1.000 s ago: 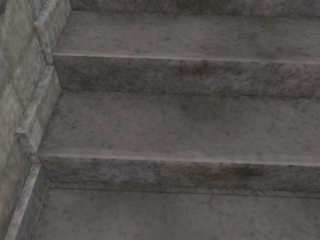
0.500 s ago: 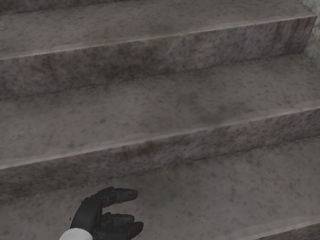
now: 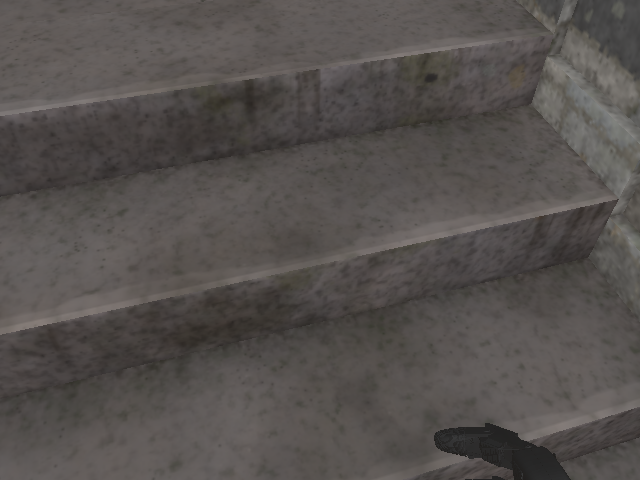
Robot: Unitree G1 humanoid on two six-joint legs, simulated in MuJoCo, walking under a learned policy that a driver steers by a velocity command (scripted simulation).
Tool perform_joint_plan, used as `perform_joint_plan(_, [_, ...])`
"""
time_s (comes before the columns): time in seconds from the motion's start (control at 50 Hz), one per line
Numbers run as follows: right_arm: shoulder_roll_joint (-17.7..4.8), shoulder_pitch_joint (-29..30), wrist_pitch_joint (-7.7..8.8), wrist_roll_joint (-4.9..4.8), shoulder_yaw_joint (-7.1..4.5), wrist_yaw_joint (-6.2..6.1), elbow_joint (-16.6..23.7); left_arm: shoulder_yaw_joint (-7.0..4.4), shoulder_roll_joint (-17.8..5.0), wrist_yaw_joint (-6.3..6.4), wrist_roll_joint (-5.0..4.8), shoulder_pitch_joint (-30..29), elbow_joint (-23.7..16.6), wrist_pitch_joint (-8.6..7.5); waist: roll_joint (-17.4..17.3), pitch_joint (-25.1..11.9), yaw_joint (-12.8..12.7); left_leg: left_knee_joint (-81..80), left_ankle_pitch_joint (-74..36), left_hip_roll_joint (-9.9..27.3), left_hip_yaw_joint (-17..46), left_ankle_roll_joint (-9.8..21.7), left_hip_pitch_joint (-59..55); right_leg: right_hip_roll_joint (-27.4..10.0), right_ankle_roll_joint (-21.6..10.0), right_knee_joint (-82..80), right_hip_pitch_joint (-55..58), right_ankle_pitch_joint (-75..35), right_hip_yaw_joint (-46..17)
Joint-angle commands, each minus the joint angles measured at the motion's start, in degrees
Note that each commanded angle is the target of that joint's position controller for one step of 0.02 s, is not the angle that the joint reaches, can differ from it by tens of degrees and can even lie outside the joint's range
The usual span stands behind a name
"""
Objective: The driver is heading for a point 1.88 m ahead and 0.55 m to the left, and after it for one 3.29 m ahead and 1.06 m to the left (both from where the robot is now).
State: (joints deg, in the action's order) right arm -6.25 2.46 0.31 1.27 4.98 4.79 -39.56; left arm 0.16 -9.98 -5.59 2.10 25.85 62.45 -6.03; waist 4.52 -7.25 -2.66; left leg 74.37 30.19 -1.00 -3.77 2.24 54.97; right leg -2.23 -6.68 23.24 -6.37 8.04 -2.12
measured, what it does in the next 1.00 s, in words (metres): climbs, turning left: right foot, then left foot 0.17 m higher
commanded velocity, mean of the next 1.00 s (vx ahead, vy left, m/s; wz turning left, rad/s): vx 0.50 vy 0.00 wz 0.43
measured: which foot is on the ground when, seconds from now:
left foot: down 0.00-0.46, up 0.48-0.78, down 0.80-1.00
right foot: down 0.00-0.00, up 0.02-0.42, down 0.44-0.84, up 0.86-1.00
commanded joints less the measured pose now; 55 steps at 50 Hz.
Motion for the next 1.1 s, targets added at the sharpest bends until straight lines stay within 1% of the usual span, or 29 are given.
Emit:
perform_joint_plan(0.02, [-16.0, -32.9, 1.33, -2.08, -7.16, -7.67, -9.6, -3.41, -7.3, 6.03, -1.93, 2.2, -6.0, -0.46, -19.4, -16.9, 13.0, -38.1, 5.6, 13.0, 44.5, 17.3, -50.7, 6.3, 3.2, 52.2, -21.6, -19.1, 1.9])
perform_joint_plan(0.04, [-15.9, -41.8, 3.30, 3.83, -5.92, -3.10, -10.1, -2.55, -2.2, -1.13, 0.47, -3.4, -3.7, 1.71, -25.6, -3.1, 16.4, -48.3, 24.9, 9.5, 56.1, 15.8, -45.6, 11.9, -3.2, 70.7, -47.9, -6.9, -18.0])
perform_joint_plan(0.06, [-15.6, -37.9, 4.82, 2.19, -6.96, -1.70, -11.8, -3.61, -3.7, -1.71, 0.05, -6.7, -6.4, 1.19, -21.4, 6.2, 13.1, -44.3, 20.5, 9.7, 50.3, 15.4, -40.0, 10.3, -4.5, 79.1, -56.0, -8.7, -16.8])
perform_joint_plan(0.1, [-7.9, -24.7, 3.75, 0.35, -6.50, -1.23, -14.1, -2.18, -2.1, -0.16, 0.65, -11.1, -9.9, 0.74, -3.1, 2.9, 4.7, -42.7, -5.3, 10.7, 40.6, 17.7, -34.7, 5.5, -5.5, 81.7, -55.7, -5.8, -11.3])
perform_joint_plan(0.16, [0.4, -13.6, 4.07, 0.17, -3.79, -2.65, -15.2, -0.54, -1.7, 2.52, 1.92, -12.0, -10.7, 2.48, -6.2, 1.5, -0.8, -47.8, -4.6, 7.2, 30.8, 13.8, -27.0, 1.1, -4.7, 83.8, -58.9, 1.7, -8.7])
perform_joint_plan(0.24, [-6.8, -18.3, 6.63, 4.09, -5.05, -2.28, -15.6, 0.96, -5.1, 2.11, 0.77, -21.3, -16.4, 2.82, -5.6, 1.9, 2.3, -51.7, -15.9, 5.2, 18.8, 10.7, -20.3, -4.4, -0.1, 70.1, -51.2, -0.5, 0.9])
perform_joint_plan(0.32, [-11.6, -16.4, 8.29, -0.40, -5.88, -2.53, -12.2, 0.51, -4.1, 2.22, 2.44, -21.8, -19.6, 3.96, -9.5, 3.8, -0.8, -57.9, -27.7, 4.7, 15.2, 11.7, -6.5, -4.2, 5.6, 46.9, -18.3, -10.6, 6.2])
perform_joint_plan(0.38, [-13.5, -26.3, 8.82, -3.21, -8.02, -2.41, -14.6, -0.75, -7.1, 3.54, 2.26, -34.0, -26.4, 6.21, -7.2, 1.9, 3.4, -50.1, -59.3, 6.9, 19.9, 14.3, -41.3, 3.6, 8.7, 24.4, -29.4, 12.0, 14.4])
perform_joint_plan(0.42, [-14.2, -23.7, 7.44, -1.60, -9.27, -1.22, -13.8, -1.99, -8.5, 4.60, -0.06, -24.1, -23.6, 5.07, -12.3, 0.8, 1.3, -41.4, -67.1, 7.7, 22.9, 11.4, -56.2, 3.3, 7.1, -1.7, -22.0, -10.2, 8.6])
perform_joint_plan(0.44, [-12.4, -25.7, 6.34, 1.55, -9.68, 0.65, -14.7, -3.06, -9.5, 5.90, -2.16, -14.8, -20.3, 3.51, -9.3, -2.7, -0.1, -31.0, -70.7, 5.6, 20.1, 10.4, -53.0, 1.3, 5.3, -6.9, -6.6, -14.9, 6.3])
perform_joint_plan(0.46, [-4.4, -35.3, 5.87, 2.04, -8.13, 1.76, -16.5, -4.08, -11.7, 6.27, -0.80, -1.2, -17.5, 1.99, -1.6, -17.1, 0.6, -17.0, -50.8, 1.7, 16.7, 8.4, -36.3, -10.1, -5.6, 7.7, 24.1, -44.1, -0.2])
perform_joint_plan(0.48, [0.8, -35.0, 6.29, 1.61, -6.29, 2.71, -14.2, -5.47, -15.5, 6.03, 1.01, 6.7, -14.5, 1.62, 14.3, -17.2, -0.5, 8.9, -3.6, -8.5, 10.0, 4.5, -7.3, -24.4, -19.7, 6.1, 40.3, -63.5, -18.7])
perform_joint_plan(0.5, [-3.1, -25.7, 6.14, 0.76, -7.18, 2.51, -11.4, -5.89, -14.3, 5.92, 4.11, 9.1, -12.5, 2.24, 10.1, -6.1, -4.7, 37.4, -3.2, -6.0, 11.6, 4.9, 8.5, -27.1, -16.2, 2.2, 31.0, -45.6, -22.9])
perform_joint_plan(0.52, [-1.3, -18.9, 5.60, -0.92, -6.52, 1.54, -8.4, -4.86, -10.4, 5.76, 4.33, 7.3, -10.1, 2.51, 8.1, 0.0, -4.7, 58.8, -3.6, -4.4, 9.9, 8.0, 20.4, -27.0, -13.7, 0.6, 23.1, -28.2, -18.6])
perform_joint_plan(0.58, [2.8, -7.4, 2.64, -0.62, -3.89, 0.02, -0.2, 0.28, 4.6, 3.64, 4.44, 2.8, -3.4, 4.13, -1.4, 5.2, 0.1, 64.2, -5.7, -0.9, 11.7, 16.2, 31.6, -19.3, -6.7, -4.7, 9.4, -10.5, -4.5])
perform_joint_plan(0.64, [1.4, -1.4, -0.33, -0.84, -1.45, 0.51, 8.5, -0.39, -0.4, 3.58, 5.58, -15.1, -3.8, 2.64, -2.0, 7.2, 9.4, 41.0, -4.7, 4.9, 5.5, 15.8, 17.5, -13.4, -4.9, -19.0, -14.3, -1.0, 7.3])
perform_joint_plan(0.68, [-5.9, 3.5, -1.81, -1.58, -2.45, -0.13, 11.3, -1.11, -5.8, 1.87, 6.70, -20.4, -6.6, 1.51, -5.2, 2.8, 11.4, 22.7, -19.4, 7.2, 3.6, 13.0, -1.8, -12.0, -4.7, -27.2, -28.9, 2.4, 10.8])
perform_joint_plan(0.72, [-3.9, 4.5, -3.44, -0.03, -1.70, 1.21, 9.1, -2.33, -10.1, 1.14, 2.68, -13.9, -7.4, -0.04, 0.1, 3.7, 10.0, 16.7, -3.0, 1.3, -6.1, 8.2, -8.1, -15.8, -8.4, -28.4, -20.6, -34.0, 12.7])
perform_joint_plan(0.74, [-3.4, -1.5, -3.80, -0.95, -1.70, 1.65, 6.9, -2.93, -14.2, 0.92, 2.31, -11.7, -6.6, -0.70, 1.6, 0.8, 12.5, 14.4, -10.0, -0.3, -6.2, 8.5, -6.3, -16.2, -8.8, -20.3, -9.8, -67.4, 16.0])
perform_joint_plan(0.78, [-5.1, -9.0, -3.35, -1.19, -2.56, 1.71, 3.6, -4.09, -16.7, 1.57, 0.78, -5.6, -7.4, -1.42, 4.6, -3.1, 11.7, -4.6, -5.5, -5.8, -8.4, 6.8, -6.4, -18.3, -9.3, -7.4, 11.2, -89.1, 16.6])
perform_joint_plan(0.82, [-9.8, -17.9, -2.69, -2.27, -4.43, -1.25, 0.9, -4.35, -14.9, 1.39, 5.42, 0.8, -8.4, 0.43, 4.9, -12.4, 10.2, -10.8, -17.9, -7.3, 5.5, 12.6, -30.6, -16.3, -7.8, 13.6, -0.6, -97.0, 14.2])
perform_joint_plan(0.84, [-13.2, -29.0, -2.18, -2.02, -5.69, -3.61, -2.7, -4.05, -14.3, -0.32, 7.11, 0.9, -11.4, 1.32, -3.7, -19.7, 12.7, -25.1, -12.0, -3.7, 22.7, 16.2, -47.7, -11.3, -5.7, 27.0, -15.4, -72.4, 9.4])
perform_joint_plan(0.86, [-19.4, -38.1, -1.92, -0.01, -7.34, -3.32, -6.6, -4.93, -12.2, -3.19, 5.41, -4.7, -11.4, 3.29, -17.6, -14.0, 16.2, -49.5, -1.9, 5.3, 49.2, 22.8, -51.1, 2.9, -0.7, 58.6, -36.3, -9.8, 2.9])
perform_joint_plan(0.88, [-19.2, -40.7, -0.36, 1.21, -8.55, -2.91, -10.5, -3.22, -7.3, -3.35, 2.86, -5.2, -11.6, 4.06, -14.7, -6.3, 15.4, -52.8, 6.9, 8.2, 55.4, 18.4, -50.4, 6.3, -1.5, 82.6, -51.4, -11.5, -11.8])
perform_joint_plan(0.9, [-13.7, -37.5, 1.14, 2.31, -7.65, -1.76, -13.6, -2.13, -3.1, -2.00, 1.46, -8.2, -12.8, 3.74, -13.1, 2.4, 11.5, -48.7, 5.4, 7.3, 49.6, 16.1, -43.9, 7.8, -2.8, 93.9, -61.8, -14.6, -15.8])
perform_joint_plan(0.98, [-0.7, -16.5, 3.96, 1.88, -3.47, 0.15, -18.5, 0.02, -1.8, 2.39, 1.24, -11.8, -15.1, 3.77, -2.6, 1.5, -3.2, -47.0, -18.2, 4.5, 25.4, 12.2, -30.4, 0.2, -5.1, 95.3, -64.4, -9.4, -7.6])
perform_joint_plan(1.02, [-1.5, -16.5, 5.24, 1.82, -3.62, -0.03, -18.5, -0.18, -3.2, 2.78, 0.17, -12.9, -14.1, 4.01, -4.5, 3.2, -3.4, -50.3, -19.0, 3.5, 19.9, 10.9, -23.8, -2.4, -2.6, 93.4, -61.8, -4.9, -3.0])
perform_joint_plan(1.06, [-2.7, -24.9, 5.15, 5.19, -3.38, -0.96, -21.8, 1.68, 0.2, 2.69, -0.84, -19.8, -16.5, 3.57, -6.7, 4.0, 0.7, -51.5, -16.6, 4.3, 21.4, 11.6, -25.3, -1.1, -3.2, 105.5, -69.0, 1.3, -0.4])
perform_joint_plan(1.1, [-3.0, -32.5, 4.97, 6.21, -3.06, -1.67, -25.2, 2.57, -0.3, 3.37, -0.20, -27.0, -19.3, 2.77, -6.1, 4.9, 4.1, -51.8, -14.1, 5.9, 22.7, 11.3, -32.8, -1.6, -5.1, 102.8, -76.9, 6.5, -1.4])
Keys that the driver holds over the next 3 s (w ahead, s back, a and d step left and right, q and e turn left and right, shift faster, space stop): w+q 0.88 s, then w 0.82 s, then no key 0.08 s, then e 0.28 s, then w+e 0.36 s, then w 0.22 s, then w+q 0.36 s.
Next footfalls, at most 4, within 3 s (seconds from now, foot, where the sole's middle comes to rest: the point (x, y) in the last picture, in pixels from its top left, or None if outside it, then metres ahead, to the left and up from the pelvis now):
0.44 right None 0.33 -0.14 -0.64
0.80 left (261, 434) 0.49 0.14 -0.47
1.30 right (315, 212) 0.84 0.07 -0.30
1.86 left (121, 59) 1.06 0.45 -0.14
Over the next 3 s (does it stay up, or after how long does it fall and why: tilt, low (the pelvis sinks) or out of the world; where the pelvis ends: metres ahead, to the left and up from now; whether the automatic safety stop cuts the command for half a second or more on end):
stays up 1.36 0.39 0.61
